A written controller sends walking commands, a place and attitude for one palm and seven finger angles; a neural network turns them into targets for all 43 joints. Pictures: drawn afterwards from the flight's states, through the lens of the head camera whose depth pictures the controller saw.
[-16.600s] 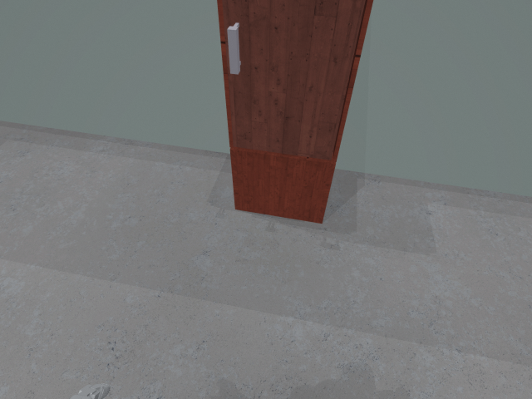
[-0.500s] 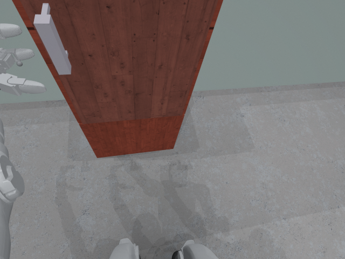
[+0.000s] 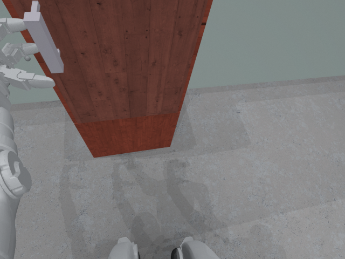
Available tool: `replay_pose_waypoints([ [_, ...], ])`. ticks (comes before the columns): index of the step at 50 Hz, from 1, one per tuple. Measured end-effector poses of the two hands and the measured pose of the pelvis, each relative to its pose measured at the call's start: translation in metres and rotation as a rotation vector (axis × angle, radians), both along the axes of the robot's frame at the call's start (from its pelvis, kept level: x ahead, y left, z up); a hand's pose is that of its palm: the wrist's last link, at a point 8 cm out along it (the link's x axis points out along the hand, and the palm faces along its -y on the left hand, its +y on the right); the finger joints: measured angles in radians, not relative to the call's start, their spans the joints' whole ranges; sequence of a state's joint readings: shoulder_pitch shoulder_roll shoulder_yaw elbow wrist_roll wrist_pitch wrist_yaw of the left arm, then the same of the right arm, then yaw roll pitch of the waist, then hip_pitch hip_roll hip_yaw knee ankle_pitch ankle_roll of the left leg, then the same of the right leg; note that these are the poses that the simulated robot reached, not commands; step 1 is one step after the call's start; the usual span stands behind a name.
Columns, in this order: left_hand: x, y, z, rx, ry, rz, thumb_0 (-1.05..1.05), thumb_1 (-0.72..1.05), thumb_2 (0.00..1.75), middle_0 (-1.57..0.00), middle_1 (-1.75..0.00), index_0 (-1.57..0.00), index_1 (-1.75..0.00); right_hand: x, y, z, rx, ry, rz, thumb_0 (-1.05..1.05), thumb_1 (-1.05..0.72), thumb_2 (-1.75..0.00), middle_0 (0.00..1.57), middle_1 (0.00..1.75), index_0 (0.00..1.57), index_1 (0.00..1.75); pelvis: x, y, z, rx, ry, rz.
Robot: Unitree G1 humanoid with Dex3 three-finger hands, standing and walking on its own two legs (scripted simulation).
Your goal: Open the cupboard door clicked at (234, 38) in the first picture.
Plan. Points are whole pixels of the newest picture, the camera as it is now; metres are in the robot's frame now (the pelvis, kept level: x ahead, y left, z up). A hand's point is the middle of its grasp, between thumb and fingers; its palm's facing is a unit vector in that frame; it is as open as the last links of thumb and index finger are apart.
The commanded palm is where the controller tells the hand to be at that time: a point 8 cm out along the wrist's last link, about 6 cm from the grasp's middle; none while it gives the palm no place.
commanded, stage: slide the fingers in behind the handle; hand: left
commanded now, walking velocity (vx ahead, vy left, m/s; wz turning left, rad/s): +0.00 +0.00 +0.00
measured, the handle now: (47, 38) +0.58 +0.22 +0.11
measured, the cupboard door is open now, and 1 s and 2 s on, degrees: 0 0 0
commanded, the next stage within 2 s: close the thumb around the handle in 1.12 s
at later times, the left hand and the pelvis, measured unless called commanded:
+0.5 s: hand (44, 57) +0.53 +0.22 +0.11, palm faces +0.10 -1.00 +0.01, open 14.0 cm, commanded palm +0.50 +0.26 +0.11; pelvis +0.00 -0.01 +0.00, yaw +0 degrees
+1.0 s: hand (54, 58) +0.53 +0.20 +0.11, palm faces +0.12 -0.99 -0.01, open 14.0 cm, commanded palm +0.50 +0.24 +0.11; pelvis +0.01 -0.01 +0.00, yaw +0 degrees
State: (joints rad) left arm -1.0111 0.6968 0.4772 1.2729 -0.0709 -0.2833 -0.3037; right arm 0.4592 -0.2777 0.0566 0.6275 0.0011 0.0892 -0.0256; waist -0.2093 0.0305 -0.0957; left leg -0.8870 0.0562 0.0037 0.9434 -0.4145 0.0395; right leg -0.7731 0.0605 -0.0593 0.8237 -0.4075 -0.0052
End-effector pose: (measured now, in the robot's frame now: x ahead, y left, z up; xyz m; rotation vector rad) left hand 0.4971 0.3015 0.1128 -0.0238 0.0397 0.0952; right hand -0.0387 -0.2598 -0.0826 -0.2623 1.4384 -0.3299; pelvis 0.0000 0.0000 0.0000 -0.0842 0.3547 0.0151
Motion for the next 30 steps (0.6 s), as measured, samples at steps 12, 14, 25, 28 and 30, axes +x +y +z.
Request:
replay_pose_waypoints([
  [12,-0.004,-0.011,0.003,0.003,-0.002,0.005,-0.01,-0.5,0.3,-0.29,-1.2,-0.3,-1.2,0.005,-0.002,-0.003,0.017,-0.019,0.013,0.0,-0.91,-0.9,0.2,0.3,0.21,0.3,0.0,-0.004,0.001,0.004,-0.009,0.005],
  [14,-0.003,-0.014,0.0,0.002,0.017,0.001,-0.01,-0.5,0.3,-0.29,-1.2,-0.3,-1.2,0.008,-0.003,-0.003,0.015,-0.029,0.016,0.0,-0.91,-0.9,0.2,0.3,0.21,0.3,-0.001,-0.005,0.001,0.004,-0.008,0.006],
  [25,0.004,-0.03,0.0,0.009,-0.012,0.001,-0.01,-0.5,0.3,-0.29,-1.2,-0.3,-1.2,0.017,-0.007,-0.006,0.021,-0.051,0.023,0.0,-0.91,-0.9,0.2,0.3,0.21,0.3,0.002,-0.007,0.0,0.008,-0.001,0.002],
  [28,0.005,-0.033,-0.005,0.007,0.024,0.001,-0.01,-0.5,0.3,-0.29,-1.2,-0.3,-1.2,0.017,-0.007,-0.006,0.026,-0.05,0.021,0.0,-0.91,-0.9,0.2,0.3,0.21,0.3,0.002,-0.008,0.0,0.009,-0.002,0.003],
  [30,0.006,-0.035,-0.006,0.015,0.029,0.004,-0.01,-0.5,0.3,-0.3,-1.2,-0.3,-1.2,0.017,-0.006,-0.006,0.028,-0.05,0.019,0.0,-0.91,-0.9,0.2,0.3,0.21,0.3,0.003,-0.008,0.0,0.01,0.0,0.003],
])
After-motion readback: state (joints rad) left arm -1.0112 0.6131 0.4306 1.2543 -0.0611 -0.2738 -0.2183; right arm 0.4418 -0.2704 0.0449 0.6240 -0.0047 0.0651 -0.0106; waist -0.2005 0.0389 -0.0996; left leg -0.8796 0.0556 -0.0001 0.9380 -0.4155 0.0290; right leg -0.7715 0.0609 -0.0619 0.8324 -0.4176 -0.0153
